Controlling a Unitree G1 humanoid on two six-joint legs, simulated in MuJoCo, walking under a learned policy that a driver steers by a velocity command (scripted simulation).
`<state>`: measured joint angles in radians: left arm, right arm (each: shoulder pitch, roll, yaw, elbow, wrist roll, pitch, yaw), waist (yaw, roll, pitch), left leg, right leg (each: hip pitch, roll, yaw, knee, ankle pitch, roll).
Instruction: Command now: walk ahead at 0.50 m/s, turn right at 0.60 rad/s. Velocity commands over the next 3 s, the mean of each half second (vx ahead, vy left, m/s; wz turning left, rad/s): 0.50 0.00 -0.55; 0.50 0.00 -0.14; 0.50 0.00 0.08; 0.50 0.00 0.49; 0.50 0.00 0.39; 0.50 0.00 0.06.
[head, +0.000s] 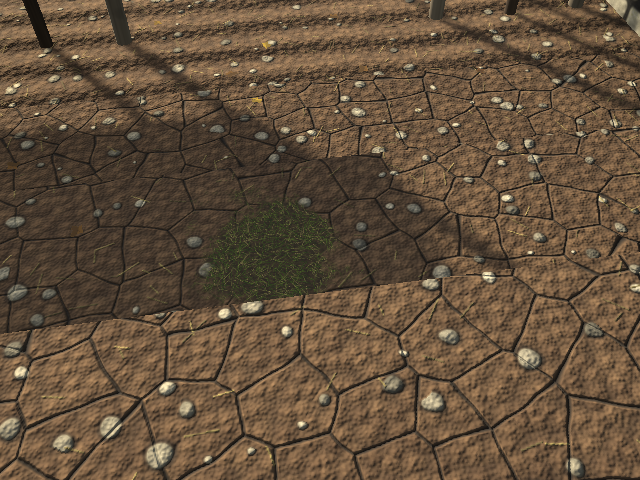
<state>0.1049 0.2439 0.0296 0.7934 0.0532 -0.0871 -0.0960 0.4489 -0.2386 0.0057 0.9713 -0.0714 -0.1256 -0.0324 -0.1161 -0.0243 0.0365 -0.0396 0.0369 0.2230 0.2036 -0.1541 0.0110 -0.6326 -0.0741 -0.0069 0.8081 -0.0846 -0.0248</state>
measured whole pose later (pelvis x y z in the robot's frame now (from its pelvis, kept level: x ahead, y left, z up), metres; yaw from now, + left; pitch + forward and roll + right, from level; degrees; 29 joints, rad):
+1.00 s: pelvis +0.60 -0.13 -0.19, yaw -19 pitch +1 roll +4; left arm 0.13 0.22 -0.03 0.83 0.07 -0.05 -0.07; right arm 0.46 -0.19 -0.01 0.99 -0.06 -0.11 0.07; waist -0.07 -0.04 0.00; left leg -0.03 -0.06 0.11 0.33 -0.32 0.04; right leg -0.69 -0.08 0.03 0.67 0.04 -0.07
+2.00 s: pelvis +1.26 -0.24 -0.35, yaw +3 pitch +1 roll +1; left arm 0.48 0.18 -0.02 1.03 0.07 -0.10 -0.07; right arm 0.26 -0.23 -0.05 0.99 -0.07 -0.08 0.04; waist 0.05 0.00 0.01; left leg -0.32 -0.05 0.05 0.51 -0.21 0.07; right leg -0.32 -0.06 0.03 1.68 -0.72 0.08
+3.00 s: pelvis +1.80 -0.18 -0.37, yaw +15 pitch +1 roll +3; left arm 0.11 0.23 0.02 0.84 0.10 -0.09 -0.06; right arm 0.51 -0.16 -0.03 0.95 -0.09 -0.12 0.01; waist -0.08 -0.05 -0.02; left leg -0.13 -0.08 0.08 0.54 -0.44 0.06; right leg -0.66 -0.10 0.05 0.75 0.29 -0.08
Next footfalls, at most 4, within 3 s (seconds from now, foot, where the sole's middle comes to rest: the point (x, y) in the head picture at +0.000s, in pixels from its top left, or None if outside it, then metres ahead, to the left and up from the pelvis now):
0.22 right None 0.21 -0.16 -0.79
0.70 left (309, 468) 0.58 -0.01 -0.96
1.10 right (421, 364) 0.82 -0.33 -0.96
1.86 left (325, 260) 1.33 -0.15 -1.12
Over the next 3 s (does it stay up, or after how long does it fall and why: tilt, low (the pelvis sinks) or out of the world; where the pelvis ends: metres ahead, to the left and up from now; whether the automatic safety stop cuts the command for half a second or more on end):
stays up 1.80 -0.18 -0.37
